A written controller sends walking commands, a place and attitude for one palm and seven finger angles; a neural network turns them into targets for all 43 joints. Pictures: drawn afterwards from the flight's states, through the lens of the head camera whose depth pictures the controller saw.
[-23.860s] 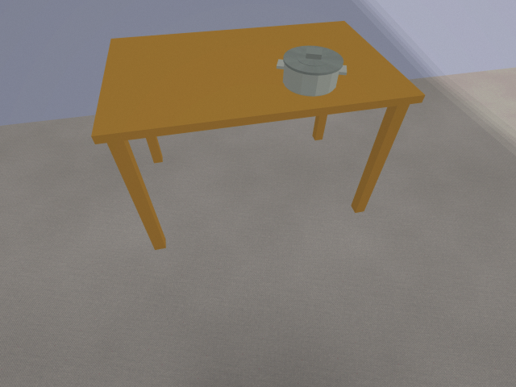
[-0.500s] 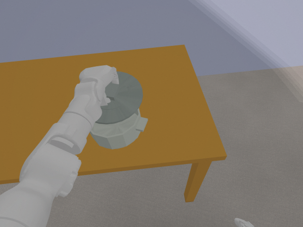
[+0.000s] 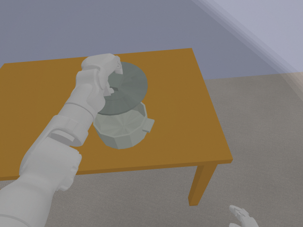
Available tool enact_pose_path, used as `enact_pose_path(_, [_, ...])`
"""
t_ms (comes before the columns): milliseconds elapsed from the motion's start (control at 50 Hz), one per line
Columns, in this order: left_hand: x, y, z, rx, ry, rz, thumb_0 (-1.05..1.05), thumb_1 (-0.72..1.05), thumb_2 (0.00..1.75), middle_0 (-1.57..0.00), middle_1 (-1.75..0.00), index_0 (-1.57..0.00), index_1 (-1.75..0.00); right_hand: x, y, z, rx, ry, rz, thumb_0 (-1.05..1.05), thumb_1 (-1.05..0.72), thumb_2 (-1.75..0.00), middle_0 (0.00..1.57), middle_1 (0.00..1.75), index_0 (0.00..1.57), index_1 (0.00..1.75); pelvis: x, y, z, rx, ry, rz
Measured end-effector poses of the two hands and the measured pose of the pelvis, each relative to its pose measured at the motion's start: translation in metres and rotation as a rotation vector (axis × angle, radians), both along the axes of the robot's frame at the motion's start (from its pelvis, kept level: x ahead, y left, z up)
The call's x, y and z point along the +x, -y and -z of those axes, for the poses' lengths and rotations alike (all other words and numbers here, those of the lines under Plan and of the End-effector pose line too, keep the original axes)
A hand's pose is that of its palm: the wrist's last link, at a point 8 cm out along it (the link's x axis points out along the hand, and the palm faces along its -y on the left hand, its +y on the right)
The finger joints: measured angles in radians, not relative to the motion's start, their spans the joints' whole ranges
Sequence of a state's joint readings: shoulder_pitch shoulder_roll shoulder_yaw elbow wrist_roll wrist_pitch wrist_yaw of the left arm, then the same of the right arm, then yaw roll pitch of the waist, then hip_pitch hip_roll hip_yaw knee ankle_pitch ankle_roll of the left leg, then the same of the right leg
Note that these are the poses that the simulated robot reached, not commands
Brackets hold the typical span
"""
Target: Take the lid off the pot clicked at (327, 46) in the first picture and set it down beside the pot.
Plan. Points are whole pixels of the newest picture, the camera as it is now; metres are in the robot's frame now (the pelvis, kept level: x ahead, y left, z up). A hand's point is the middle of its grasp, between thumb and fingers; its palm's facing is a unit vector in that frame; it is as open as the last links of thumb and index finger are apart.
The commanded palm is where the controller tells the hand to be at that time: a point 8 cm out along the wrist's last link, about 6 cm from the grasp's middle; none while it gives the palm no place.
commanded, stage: lift the lid straight up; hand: left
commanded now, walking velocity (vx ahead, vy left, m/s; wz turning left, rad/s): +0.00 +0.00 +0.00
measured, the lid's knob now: (112, 81) +0.49 +0.12 +0.13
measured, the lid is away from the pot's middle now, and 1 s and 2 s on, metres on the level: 0.01 0.05 0.18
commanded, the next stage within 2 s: move the lid sideways beside the pot in 0.40 s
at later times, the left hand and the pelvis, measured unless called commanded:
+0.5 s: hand (104, 79) +0.46 +0.13 +0.16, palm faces -0.25 -0.06 -0.97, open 8.7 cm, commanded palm +0.45 +0.13 +0.24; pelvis -0.01 +0.01 +0.00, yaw +0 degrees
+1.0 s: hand (86, 81) +0.46 +0.18 +0.16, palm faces -0.26 -0.08 -0.96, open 8.7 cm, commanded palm +0.44 +0.19 +0.24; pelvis +0.00 +0.00 +0.00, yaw +1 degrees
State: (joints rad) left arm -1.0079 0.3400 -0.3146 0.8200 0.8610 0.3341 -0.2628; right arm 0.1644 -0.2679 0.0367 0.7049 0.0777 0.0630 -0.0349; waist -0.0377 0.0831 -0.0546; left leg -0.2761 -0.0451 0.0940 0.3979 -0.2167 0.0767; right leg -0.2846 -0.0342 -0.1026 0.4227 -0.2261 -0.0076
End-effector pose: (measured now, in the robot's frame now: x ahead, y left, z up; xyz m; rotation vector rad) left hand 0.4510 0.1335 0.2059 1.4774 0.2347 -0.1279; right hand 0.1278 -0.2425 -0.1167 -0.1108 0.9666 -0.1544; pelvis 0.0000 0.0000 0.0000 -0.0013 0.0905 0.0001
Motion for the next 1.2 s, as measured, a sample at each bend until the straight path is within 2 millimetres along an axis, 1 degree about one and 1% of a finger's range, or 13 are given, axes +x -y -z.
enact_pose_path(120, [-0.005, -0.001, -0.01, 0.026, 0.008, 0.008, -0.04, 0.2, 0.87, -0.79, -1.02, -0.49, -0.87, 0.0, -0.002, -0.001, 0.0, 0.006, -0.01, 0.01, -0.91, -0.9, 0.2, 0.3, 0.2, 0.3, -0.002, -0.002, 0.0, -0.001, 0.008, -0.007])
enact_pose_path(180, [-0.007, -0.002, -0.014, 0.006, 0.009, 0.01, -0.04, 0.2, 0.87, -0.79, -1.03, -0.49, -0.87, -0.002, -0.003, -0.001, -0.003, 0.007, -0.015, 0.01, -0.91, -0.9, 0.2, 0.3, 0.2, 0.3, -0.004, -0.002, 0.0, -0.001, 0.012, -0.009])
enact_pose_path(280, [-0.008, 0.0, -0.021, 0.029, 0.015, 0.014, -0.05, 0.2, 0.87, -0.79, -1.02, -0.49, -0.87, -0.006, -0.005, -0.001, -0.005, 0.006, -0.019, 0.01, -0.91, -0.9, 0.2, 0.3, 0.2, 0.3, -0.007, -0.004, 0.0, 0.0, 0.014, -0.012])
enact_pose_path(360, [-0.005, -0.002, -0.019, 0.013, -0.008, -0.01, -0.04, 0.2, 0.87, -0.79, -1.03, -0.49, -0.87, -0.013, -0.006, 0.0, -0.01, -0.009, -0.014, 0.01, -0.91, -0.9, 0.2, 0.3, 0.2, 0.3, -0.01, -0.004, 0.0, 0.001, 0.013, -0.008])
enact_pose_path(440, [-0.002, -0.001, -0.016, 0.022, -0.024, 0.005, -0.04, 0.2, 0.87, -0.79, -1.03, -0.49, -0.87, -0.021, -0.005, 0.001, -0.018, -0.016, -0.002, 0.01, -0.91, -0.9, 0.2, 0.3, 0.2, 0.3, -0.01, -0.004, 0.0, 0.001, 0.009, -0.006])
enact_pose_path(560, [0.003, 0.001, -0.017, 0.017, -0.009, 0.029, -0.04, 0.2, 0.87, -0.79, -1.03, -0.49, -0.86, -0.032, -0.002, 0.004, -0.025, -0.036, 0.018, 0.01, -0.91, -0.9, 0.2, 0.3, 0.2, 0.3, -0.007, -0.006, 0.0, 0.0, 0.004, -0.002])
enact_pose_path(620, [0.007, -0.002, -0.019, -0.007, -0.001, 0.014, -0.04, 0.2, 0.87, -0.79, -1.03, -0.49, -0.86, -0.036, 0.0, 0.005, -0.028, -0.049, 0.026, 0.01, -0.91, -0.9, 0.2, 0.3, 0.2, 0.3, -0.006, -0.006, -0.001, 0.0, 0.001, 0.005])
enact_pose_path(700, [0.012, -0.014, -0.018, 0.001, -0.002, -0.022, -0.04, 0.2, 0.87, -0.79, -1.02, -0.49, -0.87, -0.038, 0.003, 0.004, -0.031, -0.059, 0.038, 0.01, -0.91, -0.9, 0.2, 0.3, 0.2, 0.3, -0.004, -0.005, -0.001, -0.001, -0.004, 0.013])
enact_pose_path(820, [0.01, -0.032, -0.013, 0.025, -0.026, -0.046, -0.04, 0.21, 0.87, -0.79, -1.03, -0.49, -0.87, -0.031, 0.007, 0.002, -0.034, -0.055, 0.036, 0.01, -0.91, -0.9, 0.2, 0.3, 0.2, 0.3, -0.001, -0.005, -0.001, -0.003, -0.006, 0.006])
enact_pose_path(920, [0.002, -0.042, -0.013, 0.033, -0.035, -0.035, -0.04, 0.21, 0.87, -0.79, -1.03, -0.49, -0.86, -0.016, 0.007, -0.001, -0.04, -0.03, 0.016, 0.01, -0.91, -0.9, 0.2, 0.3, 0.2, 0.3, 0.001, -0.005, -0.001, -0.005, 0.0, -0.007])
enact_pose_path(1060, [-0.002, -0.057, -0.016, 0.034, -0.031, -0.037, -0.04, 0.2, 0.87, -0.79, -1.03, -0.49, -0.86, 0.002, 0.004, -0.008, -0.046, 0.009, -0.01, 0.01, -0.91, -0.9, 0.2, 0.3, 0.2, 0.3, 0.0, -0.005, -0.001, -0.006, 0.003, -0.014])
enact_pose_path(1120, [-0.003, -0.064, -0.017, 0.041, -0.035, -0.052, -0.05, 0.21, 0.87, -0.79, -1.03, -0.49, -0.86, 0.006, 0.002, -0.009, -0.043, 0.011, -0.018, 0.01, -0.91, -0.9, 0.2, 0.3, 0.2, 0.3, -0.001, -0.005, -0.001, -0.008, 0.003, -0.015])
enact_pose_path(1200, [-0.003, -0.076, -0.013, 0.039, -0.066, -0.08, -0.05, 0.21, 0.87, -0.79, -1.03, -0.49, -0.86, 0.004, 0.0, -0.009, -0.046, -0.003, -0.019, 0.0, -0.91, -0.9, 0.2, 0.3, 0.2, 0.3, -0.003, -0.006, -0.001, -0.009, 0.002, -0.016])
